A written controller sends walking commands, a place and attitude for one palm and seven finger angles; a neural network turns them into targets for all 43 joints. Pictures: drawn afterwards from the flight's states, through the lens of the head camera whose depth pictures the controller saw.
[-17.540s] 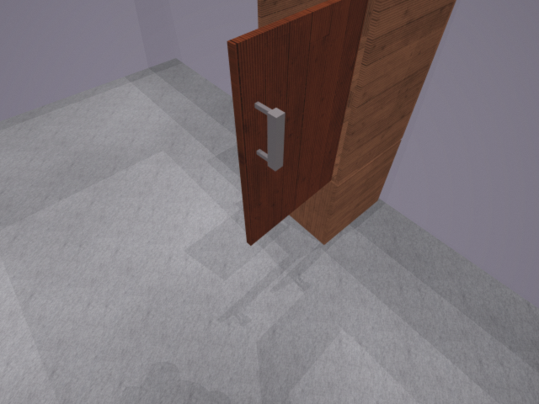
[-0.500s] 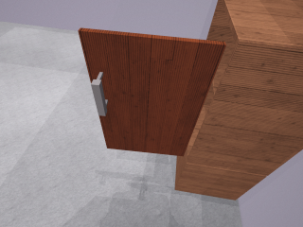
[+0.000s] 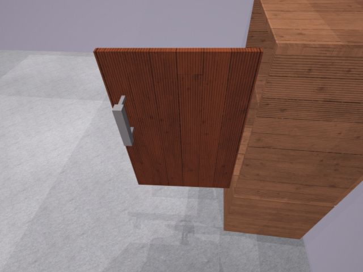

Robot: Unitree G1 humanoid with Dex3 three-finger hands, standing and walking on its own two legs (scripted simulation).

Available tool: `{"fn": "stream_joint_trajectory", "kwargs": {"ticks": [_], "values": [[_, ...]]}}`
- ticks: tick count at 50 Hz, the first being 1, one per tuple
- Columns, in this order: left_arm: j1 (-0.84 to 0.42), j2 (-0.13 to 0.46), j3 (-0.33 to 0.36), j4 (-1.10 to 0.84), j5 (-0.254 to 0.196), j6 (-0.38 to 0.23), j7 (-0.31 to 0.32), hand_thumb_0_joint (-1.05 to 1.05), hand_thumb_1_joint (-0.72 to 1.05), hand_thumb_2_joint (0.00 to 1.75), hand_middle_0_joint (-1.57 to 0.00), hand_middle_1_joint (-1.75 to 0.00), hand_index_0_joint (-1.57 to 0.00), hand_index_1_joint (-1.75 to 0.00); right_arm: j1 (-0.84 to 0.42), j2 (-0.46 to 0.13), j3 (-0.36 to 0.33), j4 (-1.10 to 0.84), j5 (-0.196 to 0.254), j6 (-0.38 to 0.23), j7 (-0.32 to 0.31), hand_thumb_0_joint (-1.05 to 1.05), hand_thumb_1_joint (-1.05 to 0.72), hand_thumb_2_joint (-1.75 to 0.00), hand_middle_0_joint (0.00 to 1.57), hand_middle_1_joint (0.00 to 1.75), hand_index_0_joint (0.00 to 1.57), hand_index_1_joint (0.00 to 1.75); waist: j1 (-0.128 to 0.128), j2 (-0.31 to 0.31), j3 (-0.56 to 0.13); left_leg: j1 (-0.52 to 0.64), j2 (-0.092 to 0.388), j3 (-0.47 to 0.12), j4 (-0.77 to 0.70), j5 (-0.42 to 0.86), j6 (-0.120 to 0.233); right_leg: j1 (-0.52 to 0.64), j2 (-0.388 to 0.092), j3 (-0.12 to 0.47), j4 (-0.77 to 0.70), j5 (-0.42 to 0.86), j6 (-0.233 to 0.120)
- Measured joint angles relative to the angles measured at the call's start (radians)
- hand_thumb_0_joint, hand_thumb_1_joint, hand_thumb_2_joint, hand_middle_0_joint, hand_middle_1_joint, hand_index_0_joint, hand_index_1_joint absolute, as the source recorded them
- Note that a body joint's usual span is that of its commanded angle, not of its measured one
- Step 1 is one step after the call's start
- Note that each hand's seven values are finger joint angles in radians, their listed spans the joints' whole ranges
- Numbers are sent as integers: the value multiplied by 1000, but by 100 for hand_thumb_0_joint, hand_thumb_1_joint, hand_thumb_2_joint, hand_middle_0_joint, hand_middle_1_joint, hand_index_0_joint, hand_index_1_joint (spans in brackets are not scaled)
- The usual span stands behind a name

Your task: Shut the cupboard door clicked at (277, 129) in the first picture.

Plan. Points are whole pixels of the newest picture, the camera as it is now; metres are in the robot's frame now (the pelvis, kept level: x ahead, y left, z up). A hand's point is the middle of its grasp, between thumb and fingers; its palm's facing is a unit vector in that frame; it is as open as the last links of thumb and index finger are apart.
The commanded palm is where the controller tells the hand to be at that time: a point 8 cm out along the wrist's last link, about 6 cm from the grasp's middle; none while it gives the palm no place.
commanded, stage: look again from close up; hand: left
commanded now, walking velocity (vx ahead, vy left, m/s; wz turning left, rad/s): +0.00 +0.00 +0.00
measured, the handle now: (125, 121) +0.49 +0.19 +0.06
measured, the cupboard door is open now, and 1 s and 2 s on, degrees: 93 93 93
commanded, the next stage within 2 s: raise the hand and make a fist in 0.20 s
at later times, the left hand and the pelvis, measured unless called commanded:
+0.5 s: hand (106, 226) +0.22 +0.19 -0.01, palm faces +0.21 -0.97 -0.11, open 7.1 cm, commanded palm +0.12 +0.22 -0.05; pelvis +0.02 +0.00 -0.01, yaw +2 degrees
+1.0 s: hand (124, 241) +0.19 +0.14 -0.01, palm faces -0.16 -0.99 -0.03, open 4.8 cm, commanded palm +0.15 +0.22 -0.01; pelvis -0.02 -0.02 -0.09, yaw +2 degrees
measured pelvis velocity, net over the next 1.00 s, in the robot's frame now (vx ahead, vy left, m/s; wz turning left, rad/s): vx -0.02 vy -0.02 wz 0.04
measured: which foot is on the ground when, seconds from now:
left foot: down 0.00-1.00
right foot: down 0.00-1.00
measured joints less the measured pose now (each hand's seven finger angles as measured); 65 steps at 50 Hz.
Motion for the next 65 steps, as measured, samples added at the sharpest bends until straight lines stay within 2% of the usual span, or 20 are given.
{"fn": "stream_joint_trajectory", "kwargs": {"ticks": [16,18,21,23,25,27,30,33,35,40,43,45,47,50,52,54,56,59,62,65], "values": [[-48,7,-5,1,-1,-4,6,1,92,90,-20,-30,-20,-30,-37,-2,5,32,9,-13,-5,1,-91,-90,20,29,20,30,8,-41,25,24,8,3,-24,-14,-4,34,11,4,-50,0,3],[62,22,50,-362,-60,95,4,2,93,90,-20,-30,-20,-31,-10,-11,11,-55,20,-71,-39,1,-92,-90,20,29,20,30,2,-53,39,4,10,-2,11,-32,-4,18,11,0,-20,-13,3],[147,59,34,-765,-141,16,50,3,94,90,-21,-31,-21,-32,23,-57,7,-136,47,-217,-59,2,-92,-90,20,30,20,30,4,-45,-3,-17,0,-10,38,-48,-6,-5,-1,-9,21,-42,4],[109,53,37,-895,-161,-39,54,3,94,90,-22,-32,-22,-33,6,-95,-13,-197,49,-264,-48,2,-92,-90,20,29,20,30,-18,-18,-33,-58,-8,-29,80,-63,-1,-32,-11,-29,53,-61,7],[56,37,60,-946,-177,-138,17,2,93,90,-24,-34,-24,-35,-37,-119,-37,-260,44,-285,-30,2,-92,-90,20,29,20,30,-33,-3,-67,-126,-10,-33,139,-83,1,-98,-16,-34,113,-84,7],[33,20,86,-968,-210,-262,-62,2,93,90,-26,-37,-26,-38,-88,-119,-57,-323,35,-290,-11,2,-92,-90,20,29,20,30,-36,-15,-102,-211,-4,-22,210,-109,-2,-194,-17,-22,197,-114,4],[64,4,104,-973,-251,-447,-237,1,92,90,-30,-42,-31,-43,-147,-100,-80,-413,28,-281,20,2,-91,-90,20,29,20,30,-23,-68,-133,-334,8,-8,328,-158,-13,-329,-12,-8,332,-167,-6],[136,13,108,-967,-252,-538,-365,1,92,90,-36,-47,-36,-48,-184,-101,-92,-499,26,-265,35,2,-91,-90,20,29,20,30,2,-111,-133,-450,19,-16,459,-210,-18,-440,-8,-16,459,-222,-20],[196,31,114,-983,-250,-529,-386,1,91,90,-39,-51,-40,-52,-201,-111,-98,-546,24,-253,34,1,-91,-90,20,29,20,30,25,-116,-128,-519,27,-31,541,-241,-22,-499,-4,-31,529,-253,-28],[287,70,144,-1119,-283,-517,-333,2,90,90,-49,-61,-49,-62,-221,-119,-83,-587,22,-245,9,1,-91,-90,20,29,20,30,78,-64,-129,-637,38,-87,684,-290,-35,-578,4,-85,631,-298,-40],[236,72,143,-1211,-311,-553,-330,2,90,90,-54,-67,-54,-67,-223,-105,-48,-570,28,-249,-9,1,-91,-90,20,29,20,30,95,-21,-131,-676,42,-110,731,-302,-32,-602,9,-107,658,-306,-43],[162,66,126,-1243,-320,-543,-355,2,90,90,-57,-71,-57,-71,-220,-88,-20,-558,36,-245,-20,1,-91,-90,20,29,20,30,94,4,-126,-690,46,-116,744,-301,-34,-611,13,-113,663,-301,-44],[93,67,104,-1248,-314,-479,-388,2,90,90,-61,-75,-61,-75,-205,-63,3,-551,48,-229,-26,2,-91,-90,20,30,20,30,80,19,-121,-691,49,-112,735,-292,-34,-615,16,-108,655,-290,-43],[47,84,84,-1223,-297,-311,-418,2,90,90,-66,-81,-66,-81,-154,-29,20,-555,65,-184,-33,2,-90,-90,20,30,20,30,46,21,-121,-657,50,-87,681,-271,-29,-599,17,-83,616,-266,-36],[62,93,90,-1211,-298,-209,-401,1,90,90,-70,-85,-70,-85,-111,-19,20,-562,70,-153,-39,2,-90,-90,20,30,20,30,22,16,-119,-616,49,-67,634,-254,-26,-570,16,-64,580,-250,-30],[102,92,114,-1216,-307,-162,-351,2,90,90,-74,-89,-74,-89,-69,-20,9,-563,71,-136,-45,2,-90,-90,21,30,20,30,6,10,-118,-572,49,-52,589,-242,-23,-535,18,-48,542,-236,-26],[148,89,148,-1234,-315,-177,-292,2,90,90,-77,-92,-78,-93,-30,-30,-6,-559,68,-133,-50,2,-90,-90,21,30,20,30,2,3,-119,-538,49,-44,556,-234,-22,-506,19,-41,511,-225,-25],[193,89,190,-1257,-316,-273,-234,2,90,90,-83,-98,-83,-99,8,-60,-27,-542,62,-151,-50,2,-90,-90,20,30,20,30,6,-7,-126,-522,45,-46,536,-227,-20,-487,17,-43,489,-217,-24],[191,91,187,-1259,-316,-369,-243,2,91,90,-88,-105,-88,-105,10,-101,-38,-523,61,-182,-46,2,-90,-90,20,30,20,30,10,-5,-124,-536,40,-59,549,-227,-16,-490,13,-55,492,-218,-21],[163,89,140,-1236,-309,-388,-291,2,91,90,-94,-111,-94,-111,-17,-129,-41,-517,69,-206,-49,2,-90,-90,20,30,20,30,7,2,-113,-543,37,-65,560,-228,-10,-489,10,-62,494,-216,-16]]}}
